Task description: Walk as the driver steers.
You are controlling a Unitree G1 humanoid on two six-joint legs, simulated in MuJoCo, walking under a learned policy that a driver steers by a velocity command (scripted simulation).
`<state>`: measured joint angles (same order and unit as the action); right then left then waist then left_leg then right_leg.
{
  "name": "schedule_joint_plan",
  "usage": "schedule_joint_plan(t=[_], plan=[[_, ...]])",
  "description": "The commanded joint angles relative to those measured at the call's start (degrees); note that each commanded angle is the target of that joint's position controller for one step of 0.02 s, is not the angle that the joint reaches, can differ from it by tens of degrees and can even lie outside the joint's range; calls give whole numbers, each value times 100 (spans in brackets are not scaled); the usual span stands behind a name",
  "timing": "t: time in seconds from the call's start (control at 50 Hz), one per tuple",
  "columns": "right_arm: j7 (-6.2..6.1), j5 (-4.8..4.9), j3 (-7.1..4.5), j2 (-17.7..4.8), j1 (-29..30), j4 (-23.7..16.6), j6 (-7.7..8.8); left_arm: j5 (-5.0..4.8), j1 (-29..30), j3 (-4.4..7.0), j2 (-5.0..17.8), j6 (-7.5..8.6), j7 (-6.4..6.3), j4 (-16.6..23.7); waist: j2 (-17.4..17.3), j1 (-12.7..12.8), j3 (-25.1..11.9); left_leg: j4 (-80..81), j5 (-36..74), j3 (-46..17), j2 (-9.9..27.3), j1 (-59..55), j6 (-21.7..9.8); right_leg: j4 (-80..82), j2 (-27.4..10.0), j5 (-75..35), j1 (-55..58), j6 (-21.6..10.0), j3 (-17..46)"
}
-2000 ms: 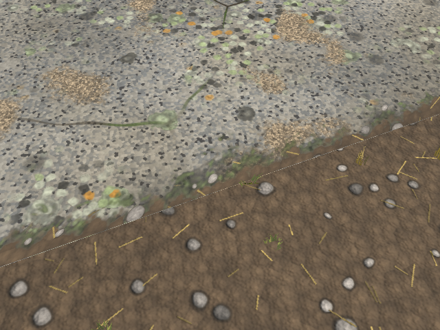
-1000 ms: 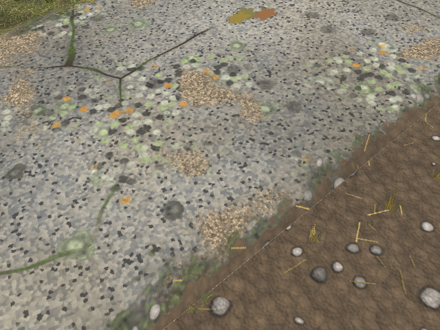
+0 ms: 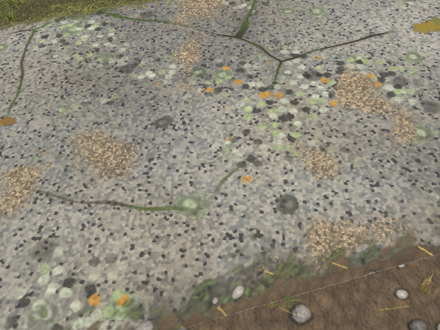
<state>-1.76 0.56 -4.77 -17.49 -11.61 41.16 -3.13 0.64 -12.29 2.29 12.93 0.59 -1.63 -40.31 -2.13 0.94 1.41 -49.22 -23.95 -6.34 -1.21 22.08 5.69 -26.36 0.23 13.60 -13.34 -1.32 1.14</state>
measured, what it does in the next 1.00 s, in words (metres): walks ahead, turning right: left foot, then right foot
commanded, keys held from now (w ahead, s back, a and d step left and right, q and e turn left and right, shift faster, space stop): no key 0.10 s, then e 0.12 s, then w+e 0.52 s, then w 0.02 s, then no key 0.12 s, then q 0.12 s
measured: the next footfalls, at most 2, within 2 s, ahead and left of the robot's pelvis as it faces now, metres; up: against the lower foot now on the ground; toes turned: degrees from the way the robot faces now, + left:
left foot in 0.08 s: +0.02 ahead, +0.15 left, +0.00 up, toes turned -3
right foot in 0.54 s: +0.11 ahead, -0.15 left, +0.00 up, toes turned -14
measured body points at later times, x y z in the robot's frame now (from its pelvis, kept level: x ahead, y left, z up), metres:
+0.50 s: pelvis +0.04 -0.02 -0.01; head +0.05 -0.04 +0.44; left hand +0.23 +0.24 -0.09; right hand +0.06 -0.31 -0.13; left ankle -0.02 +0.15 -0.74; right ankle +0.06 -0.14 -0.72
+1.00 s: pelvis +0.24 -0.11 -0.01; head +0.27 -0.15 +0.43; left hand +0.36 +0.15 -0.12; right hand +0.38 -0.41 -0.10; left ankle +0.43 -0.08 -0.73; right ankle +0.07 -0.14 -0.74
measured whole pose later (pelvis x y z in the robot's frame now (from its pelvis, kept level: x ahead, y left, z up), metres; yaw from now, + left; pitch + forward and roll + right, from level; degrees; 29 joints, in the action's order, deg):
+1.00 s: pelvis +0.24 -0.11 -0.01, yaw -21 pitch +2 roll +0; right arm 3.4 -0.4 -2.3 -15.1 -0.7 39.9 6.4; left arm -0.1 -23.1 2.8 16.5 1.9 -2.2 -43.6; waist -2.6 4.0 1.9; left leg -26.3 7.5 0.6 -1.9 30.5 -1.8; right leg -20.9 5.6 24.0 2.1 -5.2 6.1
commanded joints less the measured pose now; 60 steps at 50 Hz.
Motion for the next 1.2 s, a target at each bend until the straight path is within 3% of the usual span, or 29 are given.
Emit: schedule_joint_plan(t=[0.02,0.08,0.1,0.12,0.14,0.16,0.22,0.28,0.32,0.36,0.42,0.52,0.54,0.56,0.58,0.6,0.62,0.64,0.68,0.76,0.86,0.94,1.0,1.02,1.04,1.06,1.08,1.12,1.2], plan=[[51,28,17,-251,304,-478,127,-53,20,255,1089,-5,1,277,1325,127,-349,1359,28,541,6,-348,-10,553,-1152,-1613,503,-1105,1132],[41,-66,-2,-450,-119,-296,156,-134,-274,166,922,69,44,86,919,-81,-406,3116,2051,197,226,-1702,-418,279,-1002,-1941,29,-588,1008],[-18,-111,-60,-830,-276,-322,141,38,-342,96,766,179,107,143,156,63,-751,2678,3620,-395,867,-2353,-643,-129,-693,-1434,-324,-241,631],[6,-137,-23,-675,-92,-149,129,71,-479,23,465,250,150,116,-696,303,-824,2422,3052,-341,932,-1874,-999,171,-320,-382,-136,70,210],[61,-128,48,-282,61,-235,152,95,-66,30,666,251,160,80,-382,1,-606,2514,2250,-217,700,-1624,-1000,108,-277,-357,-18,249,195],[57,-176,51,-269,57,-208,176,22,225,77,786,228,161,115,-227,-116,-412,2554,1867,-139,599,-1576,-902,4,-208,-441,-221,260,180],[-37,-135,-60,-636,-75,-195,223,-107,329,127,880,91,85,252,-449,-164,-140,2659,1799,-236,789,-1411,-981,-507,-103,-613,-641,173,206],[-108,-58,-149,-824,-503,-189,230,-192,464,163,843,20,72,387,-1039,-522,88,3563,-969,-1467,1868,-1523,-1779,-2245,29,1559,-1859,141,-197],[-120,-64,-124,-789,-629,-119,429,-287,620,226,841,20,110,548,-747,-485,584,3993,-1438,-2107,2405,-1617,-2095,-3498,-385,1848,-3000,15,347],[-102,43,-104,-656,-319,-149,565,-254,453,220,795,38,161,484,-508,-328,533,4089,-946,-1465,2175,-1986,-1826,-3205,-575,1381,-3166,-2,406],[-5,15,-151,-760,43,-206,619,-179,408,134,643,91,327,458,-421,-262,203,4004,432,-80,1638,-1514,-1507,-2235,-609,689,-1894,54,-104],[189,127,-190,-852,-17,-112,618,-206,-528,257,925,39,370,230,-105,164,-102,2889,148,770,1482,-542,-1290,-997,17,211,289,-134,-892],[204,20,-96,-595,-121,-95,629,-250,-1181,420,1208,27,315,64,306,447,-328,1671,554,1157,1231,-155,-1080,-804,155,350,1127,-307,-735],[207,-191,57,-138,55,-312,665,-273,-1863,594,1875,37,212,22,1915,651,-408,-858,-254,1657,636,1054,-552,122,-1040,710,1816,-868,1426],[184,-73,95,-90,284,-728,813,-181,-1749,556,2229,199,281,308,2326,471,-742,-2215,-1133,557,-231,2632,-427,1642,-2042,2579,2211,-1948,4858],[223,199,1,-588,473,-709,943,-143,-1468,443,1767,335,327,387,1367,497,-384,-2688,-687,86,207,3146,-606,1880,-2250,2975,2090,-1970,4778],[259,236,-29,-737,530,-676,1019,-115,-1282,345,1458,407,338,406,1060,369,-85,-2467,-104,97,441,3144,-796,1680,-2076,2596,1778,-1758,4122],[243,96,-26,-690,409,-538,1047,-102,-1019,291,1309,418,337,464,590,184,62,-2088,396,96,644,2843,-828,1505,-1787,1808,1411,-1525,3434],[259,-93,-71,-680,344,-435,1025,-49,-683,232,1205,383,271,570,627,-27,67,-1321,1075,118,740,2161,-753,1543,-1285,599,903,-1273,2475],[271,-131,-8,-442,681,-437,911,-124,-951,247,1238,387,114,430,482,13,61,-152,2096,344,463,2087,-406,1631,-991,-1118,942,-1215,1602],[417,-119,156,-62,1557,-606,955,-141,-1298,251,1189,238,-70,61,743,321,71,1586,3448,741,30,912,-362,1203,-581,-3043,444,-597,753],[532,-64,120,-224,1586,-573,1009,-97,-1245,252,1144,189,-95,-94,786,292,12,2155,3395,665,13,717,-643,849,-828,-3075,1013,-570,874],[489,-122,-18,-561,498,-229,1063,-49,-910,257,1159,163,-74,-41,859,-244,-570,2485,3147,871,-225,-287,-1009,-455,-727,-4826,1554,-464,729],[443,-167,-44,-696,-60,-136,1077,4,-852,214,1085,167,-44,17,645,-521,-1076,2502,4230,520,139,-1384,-1277,-1489,-457,-4369,1179,-265,598],[412,-289,-92,-1107,-475,-140,1035,93,-1420,121,790,188,-15,89,-544,-281,-1956,1837,6219,-1182,1552,-3506,-2202,-3538,98,-1457,-561,164,548],[419,-199,20,-717,-494,-57,949,61,-2050,54,710,177,40,-86,-1230,-106,-2673,2172,6404,-2843,2414,-4338,-3042,-4841,600,2407,-1574,530,646],[406,16,2,-664,-211,-195,836,-47,-1663,183,1293,157,84,-8,-590,-238,-2290,2612,4662,-2817,2141,-3656,-2857,-5204,327,2144,-1808,522,877],[321,50,33,-604,483,-387,650,-77,-597,223,1344,64,37,291,221,-187,-828,3140,2689,-1969,1654,-1879,-2357,-4958,41,1620,-2206,499,554],[221,-95,-47,-717,656,-437,486,13,-687,115,815,-63,-103,357,-316,118,-415,3512,2274,-1185,886,-139,-2036,-3099,-38,1301,-1185,511,270]])
Velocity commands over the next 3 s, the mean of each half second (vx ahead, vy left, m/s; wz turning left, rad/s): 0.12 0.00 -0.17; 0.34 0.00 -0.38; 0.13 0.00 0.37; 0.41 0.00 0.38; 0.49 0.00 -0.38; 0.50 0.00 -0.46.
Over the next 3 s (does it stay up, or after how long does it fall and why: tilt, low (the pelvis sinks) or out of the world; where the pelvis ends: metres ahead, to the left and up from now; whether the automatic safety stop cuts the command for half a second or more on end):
stays up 1.11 -0.15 -0.02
